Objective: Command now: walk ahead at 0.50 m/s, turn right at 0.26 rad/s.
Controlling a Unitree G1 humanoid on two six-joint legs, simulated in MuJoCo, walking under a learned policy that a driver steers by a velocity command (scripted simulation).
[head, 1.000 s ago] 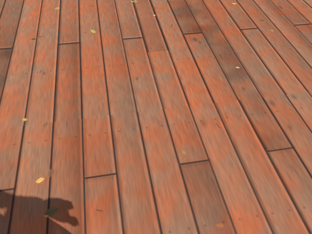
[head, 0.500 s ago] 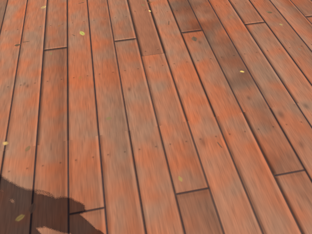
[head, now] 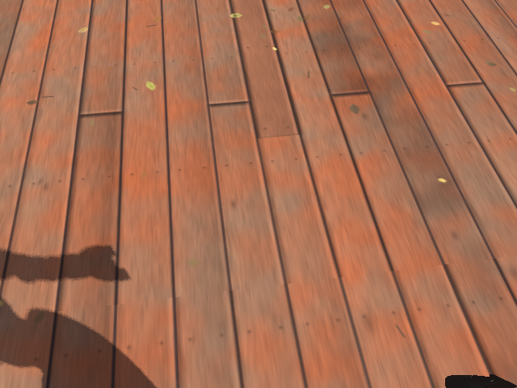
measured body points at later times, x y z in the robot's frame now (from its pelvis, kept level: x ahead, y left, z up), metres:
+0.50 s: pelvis +0.27 -0.06 -0.01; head +0.31 -0.08 +0.43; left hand +0.53 +0.14 -0.10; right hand +0.23 -0.35 -0.15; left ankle +0.11 +0.11 -0.68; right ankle +0.35 -0.15 -0.73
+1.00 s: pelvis +0.55 -0.12 -0.01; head +0.58 -0.14 +0.44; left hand +0.74 +0.11 -0.12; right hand +0.62 -0.44 -0.08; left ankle +0.70 -0.08 -0.73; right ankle +0.36 -0.16 -0.70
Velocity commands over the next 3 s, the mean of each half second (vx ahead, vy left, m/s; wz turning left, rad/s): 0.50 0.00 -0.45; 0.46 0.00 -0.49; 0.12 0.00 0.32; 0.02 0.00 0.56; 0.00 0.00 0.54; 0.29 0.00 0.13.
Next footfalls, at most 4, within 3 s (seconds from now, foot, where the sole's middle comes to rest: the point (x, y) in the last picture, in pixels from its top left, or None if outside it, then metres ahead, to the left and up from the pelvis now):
0.46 right None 0.39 -0.17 -0.76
0.94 left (315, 285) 0.74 -0.10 -0.76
1.38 right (394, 319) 0.65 -0.31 -0.77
1.82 left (297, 302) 0.68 -0.05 -0.77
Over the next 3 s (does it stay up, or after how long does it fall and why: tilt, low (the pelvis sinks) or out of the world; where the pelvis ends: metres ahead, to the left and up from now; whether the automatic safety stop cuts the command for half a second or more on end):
stays up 0.73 -0.12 0.01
